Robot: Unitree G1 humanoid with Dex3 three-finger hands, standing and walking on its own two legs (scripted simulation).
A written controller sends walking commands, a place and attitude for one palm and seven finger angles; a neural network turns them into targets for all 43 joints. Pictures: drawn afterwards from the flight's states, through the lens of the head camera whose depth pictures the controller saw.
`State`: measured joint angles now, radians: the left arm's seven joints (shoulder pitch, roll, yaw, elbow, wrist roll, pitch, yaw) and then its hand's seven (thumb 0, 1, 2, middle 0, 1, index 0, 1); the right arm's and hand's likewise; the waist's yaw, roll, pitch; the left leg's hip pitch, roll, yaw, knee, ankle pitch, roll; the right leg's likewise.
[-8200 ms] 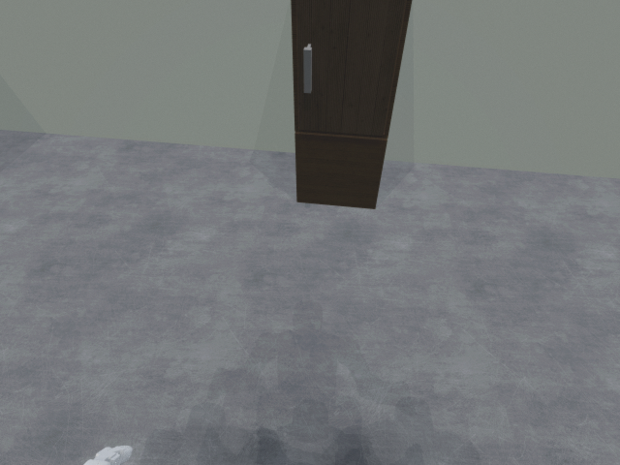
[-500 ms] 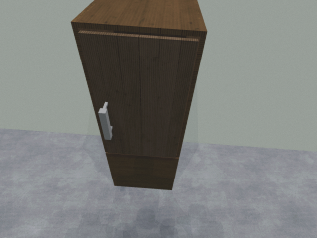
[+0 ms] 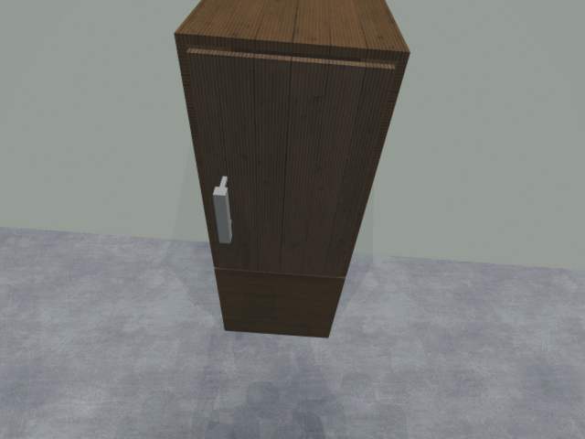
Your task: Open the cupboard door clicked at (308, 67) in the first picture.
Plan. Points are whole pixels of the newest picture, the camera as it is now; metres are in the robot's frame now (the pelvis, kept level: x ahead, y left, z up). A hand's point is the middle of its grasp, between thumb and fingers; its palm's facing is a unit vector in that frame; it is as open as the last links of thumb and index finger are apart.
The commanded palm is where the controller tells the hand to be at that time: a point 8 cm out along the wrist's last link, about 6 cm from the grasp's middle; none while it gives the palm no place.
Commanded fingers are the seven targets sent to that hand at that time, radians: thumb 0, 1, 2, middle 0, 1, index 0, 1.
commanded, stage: come to a stop and stand still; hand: left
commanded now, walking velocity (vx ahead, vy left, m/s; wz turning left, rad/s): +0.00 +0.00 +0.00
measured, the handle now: (225, 209) +0.59 +0.18 -0.09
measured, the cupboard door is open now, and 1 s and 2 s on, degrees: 0 0 0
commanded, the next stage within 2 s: look again from close up in 0.62 s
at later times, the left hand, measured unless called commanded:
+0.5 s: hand out of the picture -0.11 +0.17 -0.18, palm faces +0.08 -0.99 -0.15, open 7.4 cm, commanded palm none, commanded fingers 0.00 0.90 0.90 -0.20 -0.30 -0.20 -0.30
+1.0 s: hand out of the picture -0.12 +0.16 -0.18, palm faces +0.08 -0.99 -0.13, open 7.4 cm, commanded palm none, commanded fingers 0.00 0.90 0.90 -0.20 -0.30 -0.20 -0.30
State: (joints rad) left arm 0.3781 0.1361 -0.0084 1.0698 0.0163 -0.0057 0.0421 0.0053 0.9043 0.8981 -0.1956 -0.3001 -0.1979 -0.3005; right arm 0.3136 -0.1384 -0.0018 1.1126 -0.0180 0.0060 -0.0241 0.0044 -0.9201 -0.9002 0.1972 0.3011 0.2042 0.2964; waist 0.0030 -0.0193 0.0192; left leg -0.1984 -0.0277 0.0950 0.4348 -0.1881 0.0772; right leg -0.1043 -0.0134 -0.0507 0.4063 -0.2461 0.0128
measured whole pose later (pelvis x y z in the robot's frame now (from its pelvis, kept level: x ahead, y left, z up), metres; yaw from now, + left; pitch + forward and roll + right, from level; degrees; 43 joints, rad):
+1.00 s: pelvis -0.05 +0.02 +0.00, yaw +0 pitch -2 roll -1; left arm 0.46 0.08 0.01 1.11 0.03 0.00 0.04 0.00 0.90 0.90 -0.20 -0.30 -0.20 -0.30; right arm 0.31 -0.13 -0.03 1.10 -0.02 0.02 -0.02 0.01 -0.92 -0.90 0.20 0.30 0.20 0.30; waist 0.01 0.01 0.00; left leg -0.29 -0.05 0.11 0.42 -0.14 0.09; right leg -0.24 -0.02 0.01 0.47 -0.25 0.02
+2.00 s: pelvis +0.01 -0.03 -0.01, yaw +0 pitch +0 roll -1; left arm 0.15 0.11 0.05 1.01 0.01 -0.05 0.01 0.00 0.92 0.90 -0.20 -0.30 -0.20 -0.30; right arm 0.46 -0.10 -0.03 1.18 -0.03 0.00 -0.03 0.00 -0.91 -0.90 0.20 0.30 0.21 0.30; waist -0.06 0.02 0.04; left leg -0.24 0.04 0.06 0.74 -0.47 0.02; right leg -0.23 -0.02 -0.13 0.51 -0.28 -0.02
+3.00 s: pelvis +0.04 -0.06 -0.01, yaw +1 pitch +0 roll -1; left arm 0.25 0.18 0.04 1.02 0.01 0.01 0.03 0.01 0.92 0.90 -0.20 -0.30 -0.20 -0.30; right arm 0.30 -0.14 -0.03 1.10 -0.02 0.03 -0.03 0.01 -0.91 -0.90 0.19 0.30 0.20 0.30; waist 0.01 -0.04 0.04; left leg -0.19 0.01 0.05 0.52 -0.33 0.02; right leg -0.25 -0.03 -0.10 0.50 -0.24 0.00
